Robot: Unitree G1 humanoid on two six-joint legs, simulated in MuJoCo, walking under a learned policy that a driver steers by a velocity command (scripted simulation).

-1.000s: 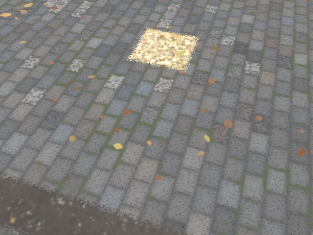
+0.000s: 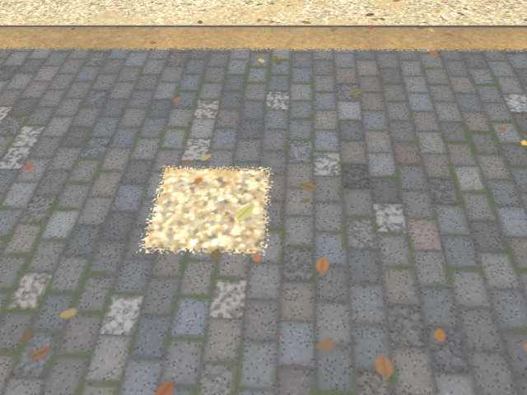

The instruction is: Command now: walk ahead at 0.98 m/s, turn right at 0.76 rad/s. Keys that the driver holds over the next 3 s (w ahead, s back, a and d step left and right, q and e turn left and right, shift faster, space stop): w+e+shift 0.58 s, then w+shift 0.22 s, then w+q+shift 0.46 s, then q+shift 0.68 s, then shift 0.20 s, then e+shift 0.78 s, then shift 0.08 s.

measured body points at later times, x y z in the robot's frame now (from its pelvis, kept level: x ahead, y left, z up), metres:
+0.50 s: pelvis +0.42 -0.05 +0.00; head +0.43 -0.08 +0.45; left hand +0.53 +0.17 -0.11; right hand +0.60 -0.36 -0.02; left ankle +0.69 +0.07 -0.66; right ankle +0.34 -0.07 -0.73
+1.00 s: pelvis +0.79 -0.23 +0.00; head +0.81 -0.25 +0.45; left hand +1.13 -0.28 -0.03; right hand +0.55 -0.35 -0.13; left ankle +0.76 -0.02 -0.73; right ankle +0.85 -0.47 -0.69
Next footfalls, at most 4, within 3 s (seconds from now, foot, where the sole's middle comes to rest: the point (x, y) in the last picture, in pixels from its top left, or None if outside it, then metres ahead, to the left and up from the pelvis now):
0.20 right None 0.38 -0.08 -0.77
0.62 left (282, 312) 0.79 -0.04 -0.77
1.06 right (433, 270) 0.90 -0.51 -0.77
1.48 left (379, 171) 1.35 -0.44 -0.77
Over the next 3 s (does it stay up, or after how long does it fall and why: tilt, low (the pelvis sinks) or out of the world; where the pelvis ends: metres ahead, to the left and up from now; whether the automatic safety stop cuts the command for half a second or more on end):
stays up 1.33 -0.59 0.01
